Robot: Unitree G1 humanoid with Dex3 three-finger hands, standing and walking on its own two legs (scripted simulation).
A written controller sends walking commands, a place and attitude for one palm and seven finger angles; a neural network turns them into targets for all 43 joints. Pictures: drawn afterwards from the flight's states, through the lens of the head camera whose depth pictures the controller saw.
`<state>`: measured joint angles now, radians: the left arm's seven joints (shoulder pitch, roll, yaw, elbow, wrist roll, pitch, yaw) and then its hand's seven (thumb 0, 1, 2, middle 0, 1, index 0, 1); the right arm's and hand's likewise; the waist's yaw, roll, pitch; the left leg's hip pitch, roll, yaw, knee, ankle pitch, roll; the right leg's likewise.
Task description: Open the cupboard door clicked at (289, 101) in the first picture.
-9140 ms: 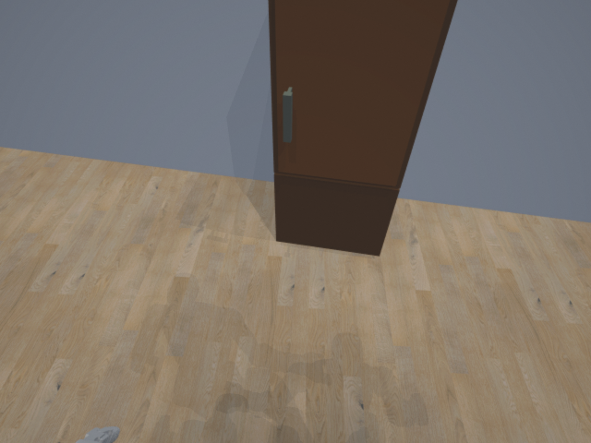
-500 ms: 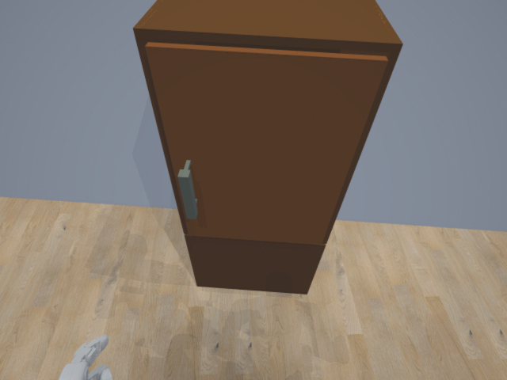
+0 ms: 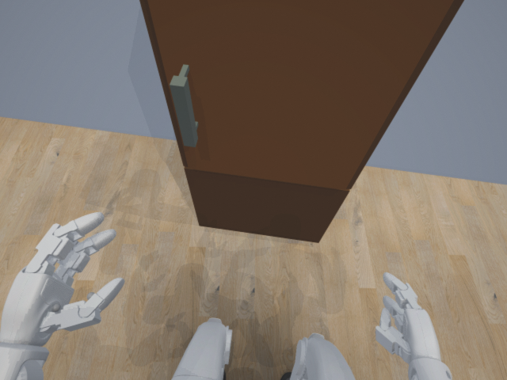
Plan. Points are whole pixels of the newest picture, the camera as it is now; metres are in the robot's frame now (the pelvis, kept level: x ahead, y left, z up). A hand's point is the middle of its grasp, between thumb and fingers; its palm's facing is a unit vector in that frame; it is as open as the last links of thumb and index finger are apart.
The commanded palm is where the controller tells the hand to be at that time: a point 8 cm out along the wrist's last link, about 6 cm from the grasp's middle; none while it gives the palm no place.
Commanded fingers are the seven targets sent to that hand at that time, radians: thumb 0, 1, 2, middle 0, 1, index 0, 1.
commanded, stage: raise the hand with hooked fingers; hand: left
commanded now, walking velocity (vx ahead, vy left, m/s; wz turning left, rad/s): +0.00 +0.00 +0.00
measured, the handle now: (188, 107) +0.57 +0.21 +0.03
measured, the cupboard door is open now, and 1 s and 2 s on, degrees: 0 0 0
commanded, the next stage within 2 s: move the hooked fingers beside the handle in 1.50 s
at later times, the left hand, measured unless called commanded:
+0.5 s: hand (93, 276) +0.23 +0.25 +0.04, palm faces -0.06 -1.00 -0.06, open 12.6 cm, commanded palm +0.21 +0.31 +0.05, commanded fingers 0.00 -0.41 0.34 -0.29 -1.14 -0.29 -1.14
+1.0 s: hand (79, 236) +0.28 +0.29 +0.05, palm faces -0.02 -1.00 -0.05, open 14.0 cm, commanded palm +0.26 +0.34 +0.05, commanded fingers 0.00 -0.50 0.30 -0.30 -1.20 -0.30 -1.20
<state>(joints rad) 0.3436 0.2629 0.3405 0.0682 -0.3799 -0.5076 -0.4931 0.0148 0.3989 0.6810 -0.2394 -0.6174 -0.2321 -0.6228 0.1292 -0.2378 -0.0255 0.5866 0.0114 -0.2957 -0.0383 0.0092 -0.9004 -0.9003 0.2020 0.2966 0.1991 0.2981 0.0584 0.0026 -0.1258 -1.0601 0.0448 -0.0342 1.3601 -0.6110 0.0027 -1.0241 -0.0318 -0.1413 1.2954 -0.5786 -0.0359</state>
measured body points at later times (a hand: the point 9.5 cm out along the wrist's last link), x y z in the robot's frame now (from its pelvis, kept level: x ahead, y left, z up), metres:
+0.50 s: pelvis -0.02 +0.01 +0.00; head +0.07 +0.04 +0.44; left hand +0.23 +0.31 +0.05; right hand +0.15 -0.25 -0.06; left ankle +0.02 +0.11 -0.61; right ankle +0.03 -0.11 -0.61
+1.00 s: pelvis -0.01 +0.02 +0.01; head +0.10 +0.05 +0.44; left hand +0.27 +0.34 +0.05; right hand +0.17 -0.23 -0.07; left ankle +0.02 +0.11 -0.61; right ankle +0.03 -0.11 -0.61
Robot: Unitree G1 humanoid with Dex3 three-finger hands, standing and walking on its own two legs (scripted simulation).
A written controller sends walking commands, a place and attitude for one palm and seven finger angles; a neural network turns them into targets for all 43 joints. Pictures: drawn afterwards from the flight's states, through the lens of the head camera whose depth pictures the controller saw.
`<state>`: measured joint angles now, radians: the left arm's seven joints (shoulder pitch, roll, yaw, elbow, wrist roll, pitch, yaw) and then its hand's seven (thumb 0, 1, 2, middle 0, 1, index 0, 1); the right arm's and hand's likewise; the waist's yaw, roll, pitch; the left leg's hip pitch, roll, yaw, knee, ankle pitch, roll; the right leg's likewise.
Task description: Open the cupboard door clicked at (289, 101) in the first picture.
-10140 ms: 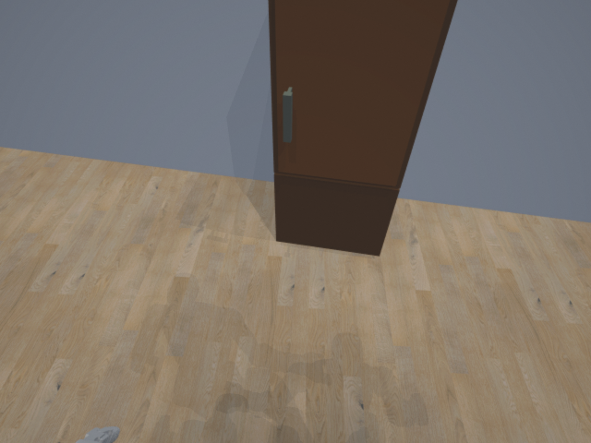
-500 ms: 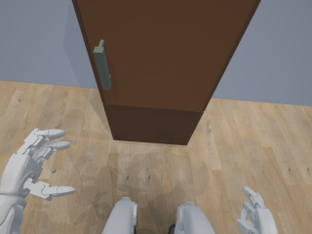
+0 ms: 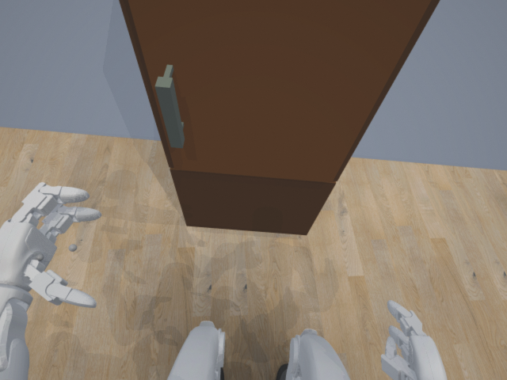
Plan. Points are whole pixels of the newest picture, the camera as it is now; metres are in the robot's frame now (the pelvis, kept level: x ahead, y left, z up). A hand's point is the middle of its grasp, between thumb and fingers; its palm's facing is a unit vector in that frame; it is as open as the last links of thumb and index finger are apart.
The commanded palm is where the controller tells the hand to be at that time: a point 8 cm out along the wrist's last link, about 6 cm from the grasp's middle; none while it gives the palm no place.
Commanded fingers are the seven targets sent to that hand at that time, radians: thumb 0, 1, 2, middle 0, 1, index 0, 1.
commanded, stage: raise the hand with hooked fingers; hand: left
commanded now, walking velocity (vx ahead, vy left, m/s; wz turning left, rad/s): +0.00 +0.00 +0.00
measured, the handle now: (173, 108) +0.57 +0.20 +0.02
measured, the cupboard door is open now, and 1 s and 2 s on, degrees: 0 0 0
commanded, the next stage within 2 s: move the hooked fingers beside the handle in 0.50 s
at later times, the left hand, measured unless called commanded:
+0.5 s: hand (76, 242) +0.29 +0.27 +0.04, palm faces -0.01 -1.00 -0.06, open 14.0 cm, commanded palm +0.27 +0.32 +0.05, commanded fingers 0.00 -0.50 0.30 -0.30 -1.20 -0.30 -1.20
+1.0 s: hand (98, 201) +0.36 +0.27 +0.03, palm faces +0.00 -1.00 -0.04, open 14.0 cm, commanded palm +0.33 +0.31 +0.04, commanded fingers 0.00 -0.50 0.30 -0.30 -1.20 -0.30 -1.20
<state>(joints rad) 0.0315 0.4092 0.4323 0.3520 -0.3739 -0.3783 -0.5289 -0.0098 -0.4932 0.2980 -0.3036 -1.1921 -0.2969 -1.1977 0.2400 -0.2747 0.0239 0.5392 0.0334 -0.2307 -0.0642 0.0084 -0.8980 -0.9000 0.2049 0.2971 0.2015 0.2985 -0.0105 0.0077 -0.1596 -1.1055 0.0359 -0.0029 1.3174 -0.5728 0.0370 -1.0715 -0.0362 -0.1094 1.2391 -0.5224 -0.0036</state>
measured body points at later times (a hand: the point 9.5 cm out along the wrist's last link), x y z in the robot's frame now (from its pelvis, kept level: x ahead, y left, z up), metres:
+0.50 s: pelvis +0.00 +0.00 +0.00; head +0.11 +0.03 +0.44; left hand +0.28 +0.32 +0.05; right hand +0.17 -0.25 -0.08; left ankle +0.03 +0.09 -0.62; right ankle +0.04 -0.13 -0.62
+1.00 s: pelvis +0.00 -0.01 -0.01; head +0.12 +0.02 +0.43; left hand +0.35 +0.32 +0.04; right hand +0.14 -0.27 -0.09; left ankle +0.03 +0.09 -0.62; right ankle +0.04 -0.13 -0.62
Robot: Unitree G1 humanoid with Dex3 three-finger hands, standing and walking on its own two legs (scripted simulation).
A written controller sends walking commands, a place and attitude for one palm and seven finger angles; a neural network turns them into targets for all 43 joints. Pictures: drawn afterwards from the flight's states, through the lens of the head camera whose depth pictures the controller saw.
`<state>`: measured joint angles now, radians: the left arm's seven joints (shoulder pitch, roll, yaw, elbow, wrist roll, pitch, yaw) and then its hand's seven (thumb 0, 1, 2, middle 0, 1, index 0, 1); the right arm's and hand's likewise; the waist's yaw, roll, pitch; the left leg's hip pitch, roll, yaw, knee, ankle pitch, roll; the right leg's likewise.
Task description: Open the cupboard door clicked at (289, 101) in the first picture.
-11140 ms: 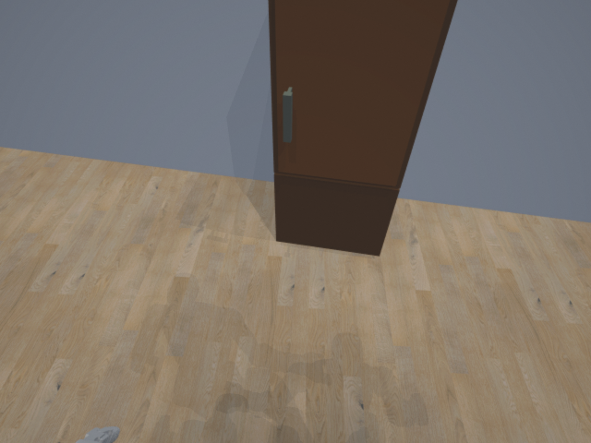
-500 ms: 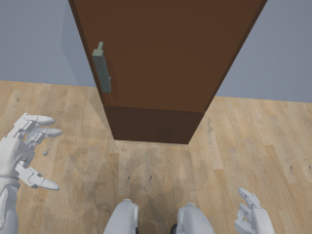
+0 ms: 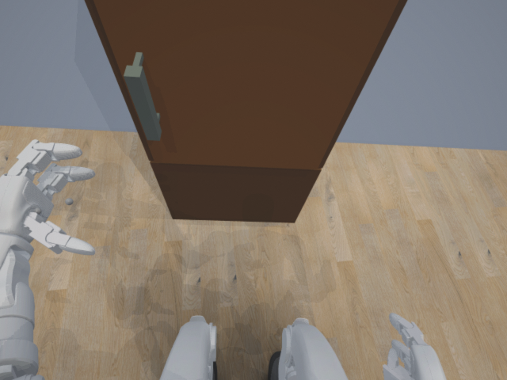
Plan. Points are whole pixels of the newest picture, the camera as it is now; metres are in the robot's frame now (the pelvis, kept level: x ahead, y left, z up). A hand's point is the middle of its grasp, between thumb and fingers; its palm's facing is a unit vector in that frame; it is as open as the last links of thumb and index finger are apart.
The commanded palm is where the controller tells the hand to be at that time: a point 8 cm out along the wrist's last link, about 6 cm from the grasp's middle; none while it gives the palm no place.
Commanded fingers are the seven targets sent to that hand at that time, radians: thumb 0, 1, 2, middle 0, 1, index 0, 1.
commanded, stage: move the hooked fingers beside the handle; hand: left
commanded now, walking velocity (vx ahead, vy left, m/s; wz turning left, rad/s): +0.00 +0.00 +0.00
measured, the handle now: (147, 99) +0.57 +0.22 +0.03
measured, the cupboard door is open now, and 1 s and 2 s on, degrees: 0 0 0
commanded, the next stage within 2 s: slide the fingers in behind the handle in 2.00 s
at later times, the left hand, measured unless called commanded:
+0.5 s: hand (88, 164) +0.42 +0.27 +0.04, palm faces +0.03 -1.00 -0.03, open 14.0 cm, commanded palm +0.40 +0.31 +0.03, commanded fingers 0.00 -0.50 0.30 -0.30 -1.20 -0.30 -1.20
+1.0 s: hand (104, 127) +0.50 +0.27 +0.03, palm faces +0.03 -1.00 -0.03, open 14.0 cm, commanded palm +0.49 +0.30 +0.03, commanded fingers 0.00 -0.50 0.30 -0.30 -1.20 -0.30 -1.20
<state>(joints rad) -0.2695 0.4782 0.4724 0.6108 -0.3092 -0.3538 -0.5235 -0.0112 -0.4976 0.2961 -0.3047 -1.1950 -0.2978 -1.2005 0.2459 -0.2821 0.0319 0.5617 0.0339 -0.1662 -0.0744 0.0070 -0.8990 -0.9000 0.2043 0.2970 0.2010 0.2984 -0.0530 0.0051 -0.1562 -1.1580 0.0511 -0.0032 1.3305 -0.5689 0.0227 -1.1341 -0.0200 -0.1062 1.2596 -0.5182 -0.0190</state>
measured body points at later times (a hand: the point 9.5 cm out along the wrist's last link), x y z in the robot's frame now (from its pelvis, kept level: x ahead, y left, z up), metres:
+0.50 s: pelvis +0.00 +0.01 +0.00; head +0.13 +0.03 +0.43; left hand +0.41 +0.33 +0.04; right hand +0.10 -0.26 -0.10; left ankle +0.03 +0.10 -0.61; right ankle +0.04 -0.12 -0.61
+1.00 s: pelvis -0.01 +0.01 -0.02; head +0.17 +0.04 +0.39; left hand +0.49 +0.33 +0.03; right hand +0.03 -0.27 -0.12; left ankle +0.03 +0.10 -0.61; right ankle +0.04 -0.12 -0.61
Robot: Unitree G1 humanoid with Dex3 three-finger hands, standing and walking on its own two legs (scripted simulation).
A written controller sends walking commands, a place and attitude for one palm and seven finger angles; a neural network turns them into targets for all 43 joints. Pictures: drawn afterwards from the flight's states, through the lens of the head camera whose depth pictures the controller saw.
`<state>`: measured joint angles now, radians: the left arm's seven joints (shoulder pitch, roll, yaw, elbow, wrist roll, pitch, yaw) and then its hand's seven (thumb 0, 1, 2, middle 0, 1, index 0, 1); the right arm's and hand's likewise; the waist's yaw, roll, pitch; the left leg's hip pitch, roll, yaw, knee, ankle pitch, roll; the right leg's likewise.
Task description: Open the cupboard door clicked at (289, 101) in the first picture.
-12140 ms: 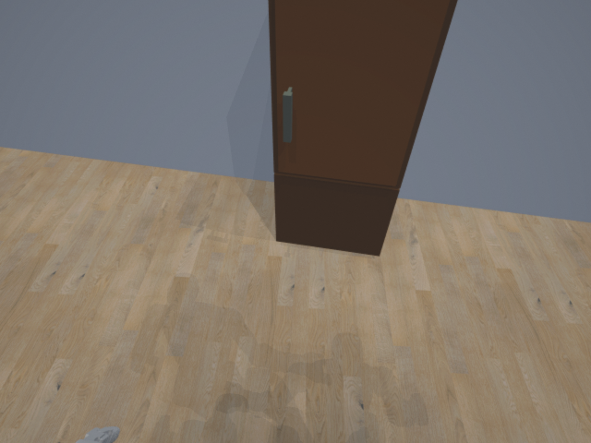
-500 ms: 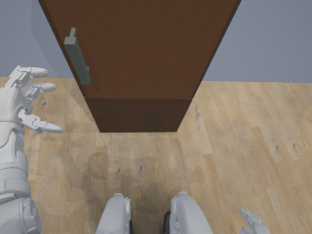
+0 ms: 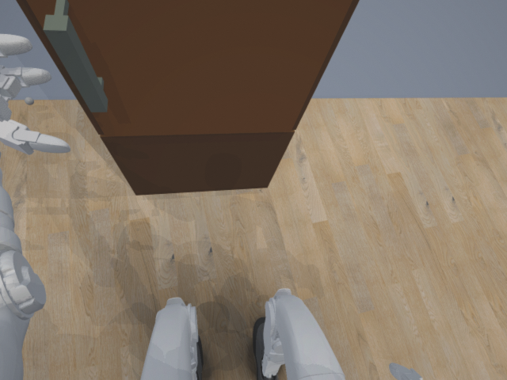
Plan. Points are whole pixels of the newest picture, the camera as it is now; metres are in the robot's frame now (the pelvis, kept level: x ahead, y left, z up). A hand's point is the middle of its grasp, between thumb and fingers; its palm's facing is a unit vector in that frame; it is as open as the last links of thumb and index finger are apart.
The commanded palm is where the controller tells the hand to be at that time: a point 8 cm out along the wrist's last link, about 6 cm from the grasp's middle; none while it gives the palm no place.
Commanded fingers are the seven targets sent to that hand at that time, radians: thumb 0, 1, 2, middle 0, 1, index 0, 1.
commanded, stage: move the hooked fingers beside the handle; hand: left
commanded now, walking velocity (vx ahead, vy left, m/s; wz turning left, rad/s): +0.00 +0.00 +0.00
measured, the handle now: (82, 60) +0.57 +0.23 +0.05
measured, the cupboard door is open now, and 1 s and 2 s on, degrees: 0 0 0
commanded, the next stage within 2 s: slide the fingers in behind the handle in 1.00 s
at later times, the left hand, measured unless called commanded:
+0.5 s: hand (41, 85) +0.53 +0.28 +0.04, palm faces +0.06 -1.00 -0.02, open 13.9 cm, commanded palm +0.52 +0.30 +0.05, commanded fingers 0.00 -0.50 0.30 -0.30 -1.20 -0.30 -1.20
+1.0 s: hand (45, 86) +0.52 +0.27 +0.05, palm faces +0.08 -1.00 -0.03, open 14.0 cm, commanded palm +0.51 +0.29 +0.04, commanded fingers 0.00 -0.50 0.30 -0.30 -1.20 -0.30 -1.20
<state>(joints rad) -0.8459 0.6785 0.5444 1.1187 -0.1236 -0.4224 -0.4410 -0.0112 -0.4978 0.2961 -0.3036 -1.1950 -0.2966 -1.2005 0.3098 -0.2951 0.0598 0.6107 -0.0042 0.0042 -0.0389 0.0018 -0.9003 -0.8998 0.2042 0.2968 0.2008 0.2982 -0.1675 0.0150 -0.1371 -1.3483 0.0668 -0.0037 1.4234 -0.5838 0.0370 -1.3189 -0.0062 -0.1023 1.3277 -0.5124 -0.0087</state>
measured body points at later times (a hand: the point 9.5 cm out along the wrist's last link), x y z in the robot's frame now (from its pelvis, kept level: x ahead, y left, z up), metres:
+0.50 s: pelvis +0.00 +0.01 -0.01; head +0.20 +0.05 +0.40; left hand +0.52 +0.33 +0.04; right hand +0.01 -0.26 -0.10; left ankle +0.03 +0.10 -0.59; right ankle +0.05 -0.12 -0.59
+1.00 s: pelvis +0.00 +0.00 +0.00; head +0.19 +0.05 +0.40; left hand +0.51 +0.33 +0.05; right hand +0.04 -0.27 -0.10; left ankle +0.03 +0.10 -0.59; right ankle +0.05 -0.12 -0.59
